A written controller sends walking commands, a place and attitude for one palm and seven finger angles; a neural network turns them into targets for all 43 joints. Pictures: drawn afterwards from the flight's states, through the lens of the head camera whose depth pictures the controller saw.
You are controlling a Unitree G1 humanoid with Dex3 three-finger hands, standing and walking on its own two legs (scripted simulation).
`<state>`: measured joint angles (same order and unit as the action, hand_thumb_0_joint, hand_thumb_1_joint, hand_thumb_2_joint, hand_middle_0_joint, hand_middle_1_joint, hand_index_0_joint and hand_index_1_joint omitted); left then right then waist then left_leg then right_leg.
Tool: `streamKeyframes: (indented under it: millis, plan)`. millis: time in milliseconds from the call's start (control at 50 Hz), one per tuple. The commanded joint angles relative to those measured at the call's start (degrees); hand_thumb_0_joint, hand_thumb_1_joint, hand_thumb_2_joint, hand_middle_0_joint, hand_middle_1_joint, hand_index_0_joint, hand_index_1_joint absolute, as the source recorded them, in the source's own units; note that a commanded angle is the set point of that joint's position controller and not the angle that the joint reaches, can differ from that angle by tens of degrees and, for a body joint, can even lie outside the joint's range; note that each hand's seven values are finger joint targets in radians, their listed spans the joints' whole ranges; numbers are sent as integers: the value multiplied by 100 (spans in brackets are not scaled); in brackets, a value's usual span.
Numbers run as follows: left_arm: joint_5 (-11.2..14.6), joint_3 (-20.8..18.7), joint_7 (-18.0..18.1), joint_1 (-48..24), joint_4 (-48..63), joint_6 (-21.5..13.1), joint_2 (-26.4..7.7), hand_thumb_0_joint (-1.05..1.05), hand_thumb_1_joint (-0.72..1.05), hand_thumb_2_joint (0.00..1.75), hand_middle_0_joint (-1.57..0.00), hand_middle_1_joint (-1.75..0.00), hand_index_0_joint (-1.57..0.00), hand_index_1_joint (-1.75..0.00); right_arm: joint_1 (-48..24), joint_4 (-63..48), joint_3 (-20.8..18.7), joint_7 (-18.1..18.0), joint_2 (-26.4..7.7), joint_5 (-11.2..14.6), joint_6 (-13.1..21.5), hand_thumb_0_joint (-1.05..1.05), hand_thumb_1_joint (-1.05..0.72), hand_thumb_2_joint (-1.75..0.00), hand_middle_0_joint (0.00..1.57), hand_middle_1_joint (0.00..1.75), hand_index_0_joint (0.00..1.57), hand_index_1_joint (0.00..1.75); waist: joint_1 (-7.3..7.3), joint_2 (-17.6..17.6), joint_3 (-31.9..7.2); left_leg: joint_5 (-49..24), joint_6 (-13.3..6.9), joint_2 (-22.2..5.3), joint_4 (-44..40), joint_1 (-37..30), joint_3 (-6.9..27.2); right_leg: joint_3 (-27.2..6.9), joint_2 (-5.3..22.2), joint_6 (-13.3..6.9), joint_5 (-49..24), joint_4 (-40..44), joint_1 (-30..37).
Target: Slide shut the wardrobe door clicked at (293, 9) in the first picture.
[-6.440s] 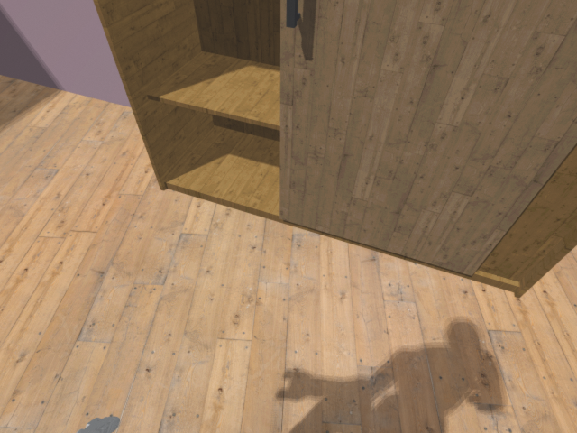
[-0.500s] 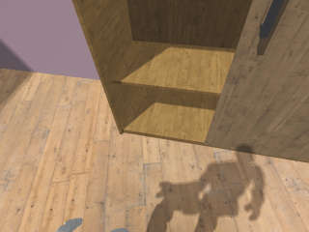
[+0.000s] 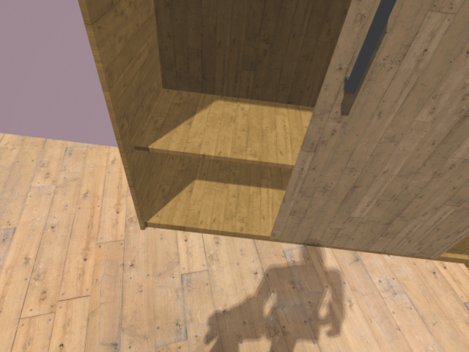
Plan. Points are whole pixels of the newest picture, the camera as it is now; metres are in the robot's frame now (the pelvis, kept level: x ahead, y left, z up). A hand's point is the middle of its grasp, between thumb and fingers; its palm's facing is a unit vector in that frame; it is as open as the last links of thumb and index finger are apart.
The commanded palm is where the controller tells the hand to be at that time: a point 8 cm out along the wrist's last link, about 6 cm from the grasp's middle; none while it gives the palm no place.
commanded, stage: take the last steps up to it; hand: right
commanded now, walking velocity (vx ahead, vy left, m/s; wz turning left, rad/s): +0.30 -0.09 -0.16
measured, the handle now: (367, 41) +0.74 -0.25 +0.24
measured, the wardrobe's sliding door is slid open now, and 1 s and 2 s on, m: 0.62 0.62 0.62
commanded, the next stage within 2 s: come to a stop and stand still in 0.80 s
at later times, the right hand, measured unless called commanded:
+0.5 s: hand out of the picture -0.02 -0.27 -0.18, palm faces +0.15 +0.98 -0.14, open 7.4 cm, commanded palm none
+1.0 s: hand (350, 267) +0.38 -0.29 -0.18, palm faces -0.01 +0.98 -0.17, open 7.4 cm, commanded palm none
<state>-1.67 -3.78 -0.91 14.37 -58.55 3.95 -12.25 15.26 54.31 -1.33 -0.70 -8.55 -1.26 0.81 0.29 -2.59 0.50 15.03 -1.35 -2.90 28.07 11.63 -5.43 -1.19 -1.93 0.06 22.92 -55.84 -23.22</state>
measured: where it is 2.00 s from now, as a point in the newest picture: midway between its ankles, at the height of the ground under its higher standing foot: outside the picture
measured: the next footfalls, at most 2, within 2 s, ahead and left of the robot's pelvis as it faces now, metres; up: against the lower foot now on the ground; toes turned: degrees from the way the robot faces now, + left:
right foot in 0.40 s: +0.13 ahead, -0.20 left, +0.00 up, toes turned -12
left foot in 0.98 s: +0.39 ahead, -0.03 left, +0.00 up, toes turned +5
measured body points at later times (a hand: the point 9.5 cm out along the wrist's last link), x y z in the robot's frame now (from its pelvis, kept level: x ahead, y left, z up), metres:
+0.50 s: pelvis +0.09 -0.11 -0.01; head +0.09 -0.13 +0.44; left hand +0.19 +0.11 -0.14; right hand -0.02 -0.32 -0.17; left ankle +0.03 +0.05 -0.68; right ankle +0.09 -0.20 -0.74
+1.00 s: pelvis +0.27 -0.13 -0.02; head +0.30 -0.12 +0.43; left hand +0.14 +0.06 -0.17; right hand +0.38 -0.35 -0.17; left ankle +0.35 -0.04 -0.74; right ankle +0.10 -0.20 -0.72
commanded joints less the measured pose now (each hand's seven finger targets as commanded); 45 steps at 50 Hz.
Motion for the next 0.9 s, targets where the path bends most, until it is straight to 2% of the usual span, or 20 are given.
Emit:
streamKeyframes:
  millis: [0,140,240,300,320,340,360,380,400,420,440,460,480,520,600,660,720,820,840,880]
  plan:
    - [-26,-131,-96,43,352,-204,-373,0,90,90,-20,-30,-20,-30,351,-124,-298,-76,-1004,13,219,0,-90,-90,20,30,20,30,20,1046,383,1084,-302,-1436,-1996,-207,1258,-44,440,178,-836,-947,-1110]
    - [-7,-90,-140,-452,450,-277,-243,0,90,90,-20,-30,-20,-30,1228,409,-254,-65,-882,-36,333,0,-90,-90,20,30,20,30,294,1167,556,914,-405,-1571,-2144,-686,1088,191,718,282,-1105,-197,-1461]
    - [44,13,-185,-785,548,-387,-104,0,90,90,-20,-30,-20,-30,1321,647,-261,-54,-975,-83,329,0,-90,-90,20,30,20,30,353,1350,659,736,-449,-1603,-2075,-385,715,567,716,172,-845,1272,-701]
    - [67,38,-166,-499,476,-494,-43,0,90,90,-20,-30,-20,-30,1191,711,-301,-60,-1042,-86,262,0,-90,-90,20,30,20,30,198,1395,579,617,-409,-1532,-1631,88,513,768,566,49,-625,2102,397]
    - [69,32,-133,-125,343,-539,-90,0,90,90,-20,-30,-20,-30,1082,732,-315,-61,-1042,-62,230,0,-90,-90,20,30,20,30,2,1229,456,746,-312,-1381,-1325,399,341,910,468,53,-840,2562,1117]
    - [69,2,-85,323,189,-576,-268,0,90,90,-20,-30,-20,-30,1089,745,-296,-40,-930,-51,188,0,-90,-90,20,30,20,30,-177,704,294,906,-199,-1112,-767,854,133,1012,376,81,-776,2874,1993]
    - [41,-106,-3,1060,-31,-629,-661,0,90,90,-20,-30,-20,-30,1066,705,-238,-15,-663,-34,152,0,-90,-90,20,30,20,30,-514,-383,34,1057,-24,-714,559,1452,-221,221,960,-40,-117,3306,2826]
    - [-10,-241,76,1729,-200,-654,-1252,0,90,90,-20,-30,-20,-30,1048,516,-169,13,-265,2,130,0,-90,-90,20,30,20,30,-680,-1808,-90,1958,234,-38,2381,2424,-601,-1773,2321,-458,606,4213,3088]
    - [6,-217,143,1848,-269,-622,-1278,0,90,90,-20,-30,-20,-30,682,313,-146,-15,-361,-30,111,0,-90,-90,20,30,20,30,-741,-1563,-14,1980,117,-70,3321,2810,13,-2308,2606,-759,1111,4640,2811]
    - [17,-179,192,1453,-229,-613,-1057,0,90,90,-20,-30,-20,-30,390,332,-173,-10,-355,-23,111,0,-90,-90,20,30,20,30,-629,-1235,242,1517,46,-299,3909,2994,274,-2223,2623,-893,1226,4725,2356]
    - [63,-88,190,946,-56,-625,-719,0,90,90,-20,-30,-20,-30,362,408,-203,56,-503,-15,109,0,-90,-90,20,30,20,30,-396,-522,569,955,13,-510,4060,2857,374,-1807,2430,-907,1197,4798,1695]
    - [44,-8,196,659,1,-680,-465,0,90,90,-20,-30,-20,-30,424,508,-223,106,-403,-54,104,0,-90,-90,20,30,20,30,-227,-276,795,546,45,-556,3978,2574,387,-1303,2160,-805,668,4847,1262]
    - [43,23,207,568,17,-751,-274,0,90,90,-20,-30,-20,-30,654,604,-227,129,-281,-74,82,0,-90,-90,20,30,20,30,-81,-219,748,193,90,-548,3878,2343,365,-797,1923,-707,71,4857,1141]
    - [75,47,237,588,6,-850,-147,0,90,90,-20,-30,-20,-30,889,661,-241,134,-215,-79,31,0,-90,-90,20,30,20,30,34,-320,547,-188,179,-470,3743,2292,325,-276,1684,-707,-1110,4793,1407]
    - [115,84,274,788,-128,-924,-151,0,90,90,-20,-30,-20,-30,599,516,-278,127,-320,-48,-35,0,-90,-90,20,30,20,30,107,-220,457,-505,284,-419,3534,2700,414,27,1712,-789,-2849,4657,1990]
    - [105,101,299,1019,-250,-927,-161,0,90,90,-20,-30,-20,-30,156,346,-293,121,-379,-27,-55,0,-90,-90,20,30,20,30,76,-129,590,-591,277,-388,3241,2922,409,99,1751,-770,-3682,4541,2198]
    - [69,106,319,1287,-405,-911,-153,0,90,90,-20,-30,-20,-30,-382,159,-248,127,-331,-16,-46,0,-90,-90,20,30,20,30,-70,-103,711,-585,210,-313,2622,2929,225,195,1761,-822,-4289,4375,2483]
    - [13,118,347,1597,-593,-832,-162,0,90,90,-20,-30,-20,-30,-933,-24,-183,113,-230,10,-13,0,-90,-90,20,30,20,30,-238,-274,820,-401,-1,-101,1593,2423,-30,451,1750,-730,-5176,3986,2636]
    - [6,125,348,1668,-642,-805,-146,0,90,90,-20,-30,-20,-30,-976,-48,-182,113,-253,18,6,0,-90,-90,20,30,20,30,-282,-140,845,-235,-99,-29,1432,2173,-69,387,1776,-786,-5351,3875,2523]
    - [12,120,360,1577,-665,-773,-245,0,90,90,-20,-30,-20,-30,-633,25,-179,94,-234,10,48,0,-90,-90,20,30,20,30,-98,-273,612,-60,-230,249,1058,1523,-288,502,1744,-745,-6305,3349,2553]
